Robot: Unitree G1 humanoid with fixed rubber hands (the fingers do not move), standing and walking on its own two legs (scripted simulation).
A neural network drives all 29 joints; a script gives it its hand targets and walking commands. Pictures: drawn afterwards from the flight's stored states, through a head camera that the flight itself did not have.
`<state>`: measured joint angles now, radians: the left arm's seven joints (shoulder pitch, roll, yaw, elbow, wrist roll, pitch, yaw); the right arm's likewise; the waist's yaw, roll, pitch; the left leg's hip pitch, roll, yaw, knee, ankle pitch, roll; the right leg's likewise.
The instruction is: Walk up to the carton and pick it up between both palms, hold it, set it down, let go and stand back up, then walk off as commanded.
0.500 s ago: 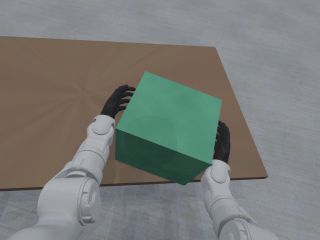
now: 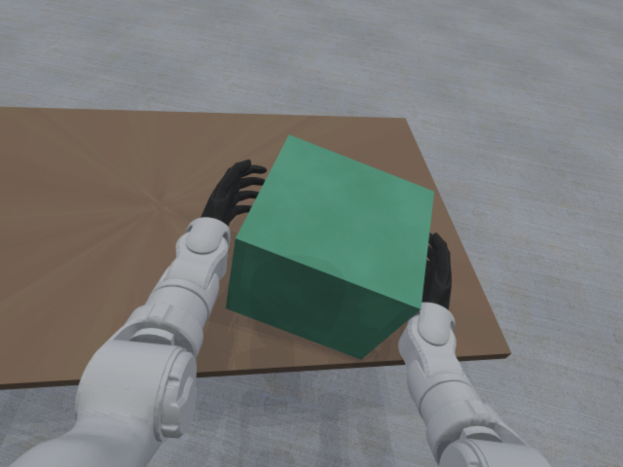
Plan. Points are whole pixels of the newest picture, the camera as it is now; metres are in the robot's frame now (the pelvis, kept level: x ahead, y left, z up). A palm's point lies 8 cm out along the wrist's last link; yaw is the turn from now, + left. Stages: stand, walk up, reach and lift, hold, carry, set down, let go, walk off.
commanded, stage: reach and lift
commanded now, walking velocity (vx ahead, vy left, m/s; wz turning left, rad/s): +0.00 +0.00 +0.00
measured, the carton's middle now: (326, 251) +0.42 +0.01 +0.05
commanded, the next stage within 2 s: hold in 1.60 s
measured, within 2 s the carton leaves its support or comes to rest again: neither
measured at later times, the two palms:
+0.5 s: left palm (209, 209) +0.39 +0.16 +0.14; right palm (461, 256) +0.37 -0.14 +0.12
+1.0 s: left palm (209, 212) +0.36 +0.15 +0.17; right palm (474, 251) +0.37 -0.15 +0.14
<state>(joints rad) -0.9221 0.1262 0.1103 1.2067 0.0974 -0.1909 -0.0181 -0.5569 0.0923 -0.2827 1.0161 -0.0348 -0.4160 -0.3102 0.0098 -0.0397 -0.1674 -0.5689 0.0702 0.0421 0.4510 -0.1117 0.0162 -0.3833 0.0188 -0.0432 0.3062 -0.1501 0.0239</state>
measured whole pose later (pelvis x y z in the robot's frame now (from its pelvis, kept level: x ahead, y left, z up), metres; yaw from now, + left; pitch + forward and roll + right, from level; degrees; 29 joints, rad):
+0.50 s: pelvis +0.01 -0.01 +0.01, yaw +2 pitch -2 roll -2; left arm -0.66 0.01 0.23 0.54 0.23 0.30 0.02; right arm -0.53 0.00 -0.10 0.71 0.09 0.00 -0.23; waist -0.03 -0.08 -0.02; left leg -0.22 0.04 0.02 0.38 -0.13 0.00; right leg -0.03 0.00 -0.06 0.26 -0.18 0.02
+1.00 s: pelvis -0.01 -0.03 +0.01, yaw +3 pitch -5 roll -1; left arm -0.64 -0.02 0.28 0.31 0.28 0.50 -0.02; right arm -0.57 0.01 -0.07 0.55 0.10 0.20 -0.22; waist -0.03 -0.05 0.04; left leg -0.17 0.05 -0.01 0.34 -0.09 -0.02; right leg -0.02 0.01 -0.08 0.32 -0.21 -0.01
